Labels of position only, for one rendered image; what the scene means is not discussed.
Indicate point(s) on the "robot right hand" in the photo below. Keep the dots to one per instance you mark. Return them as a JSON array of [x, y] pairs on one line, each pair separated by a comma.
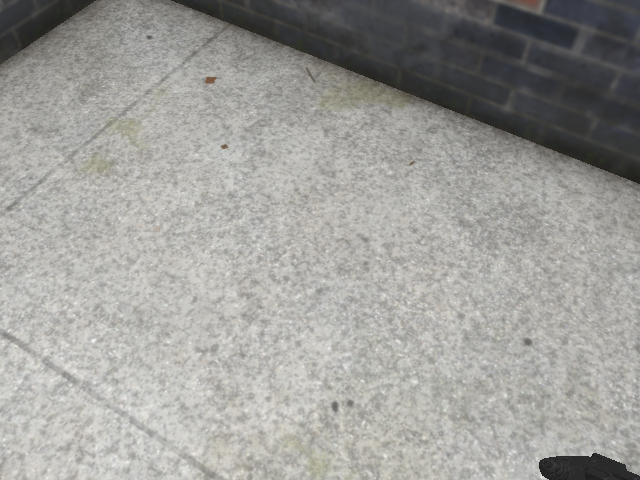
[[596, 467]]

